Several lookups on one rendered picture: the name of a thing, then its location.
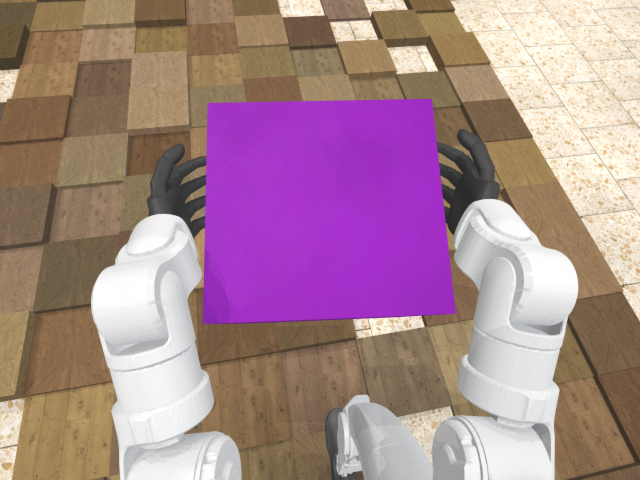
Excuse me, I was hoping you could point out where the right robot thigh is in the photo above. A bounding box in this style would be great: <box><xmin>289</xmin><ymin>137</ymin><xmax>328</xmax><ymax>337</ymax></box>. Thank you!
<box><xmin>338</xmin><ymin>403</ymin><xmax>433</xmax><ymax>480</ymax></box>

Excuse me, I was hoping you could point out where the left robot hand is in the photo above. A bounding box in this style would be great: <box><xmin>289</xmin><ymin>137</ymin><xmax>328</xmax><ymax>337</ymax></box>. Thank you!
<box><xmin>147</xmin><ymin>143</ymin><xmax>207</xmax><ymax>239</ymax></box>

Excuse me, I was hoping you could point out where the left robot forearm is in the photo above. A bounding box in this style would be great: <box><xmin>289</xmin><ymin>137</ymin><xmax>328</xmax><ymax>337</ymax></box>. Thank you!
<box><xmin>91</xmin><ymin>214</ymin><xmax>214</xmax><ymax>480</ymax></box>

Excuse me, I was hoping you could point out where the right robot forearm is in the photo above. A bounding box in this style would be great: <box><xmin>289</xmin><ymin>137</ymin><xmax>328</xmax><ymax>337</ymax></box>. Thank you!
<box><xmin>453</xmin><ymin>199</ymin><xmax>578</xmax><ymax>480</ymax></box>

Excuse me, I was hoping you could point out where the right robot shin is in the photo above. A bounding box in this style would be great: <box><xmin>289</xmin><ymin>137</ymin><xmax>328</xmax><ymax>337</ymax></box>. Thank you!
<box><xmin>336</xmin><ymin>395</ymin><xmax>370</xmax><ymax>475</ymax></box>

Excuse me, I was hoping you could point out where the right robot hand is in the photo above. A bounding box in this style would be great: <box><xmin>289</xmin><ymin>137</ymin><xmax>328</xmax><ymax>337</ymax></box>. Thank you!
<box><xmin>437</xmin><ymin>129</ymin><xmax>500</xmax><ymax>235</ymax></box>

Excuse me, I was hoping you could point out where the carton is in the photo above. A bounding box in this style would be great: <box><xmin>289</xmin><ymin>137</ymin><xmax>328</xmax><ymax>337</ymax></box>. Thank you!
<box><xmin>203</xmin><ymin>99</ymin><xmax>456</xmax><ymax>324</ymax></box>

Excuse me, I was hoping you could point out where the robot right upper arm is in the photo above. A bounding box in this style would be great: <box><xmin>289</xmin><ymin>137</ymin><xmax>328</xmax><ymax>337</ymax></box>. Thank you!
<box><xmin>432</xmin><ymin>415</ymin><xmax>554</xmax><ymax>480</ymax></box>

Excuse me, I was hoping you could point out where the robot left upper arm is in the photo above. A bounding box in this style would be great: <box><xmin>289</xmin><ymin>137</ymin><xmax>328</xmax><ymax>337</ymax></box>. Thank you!
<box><xmin>127</xmin><ymin>431</ymin><xmax>242</xmax><ymax>480</ymax></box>

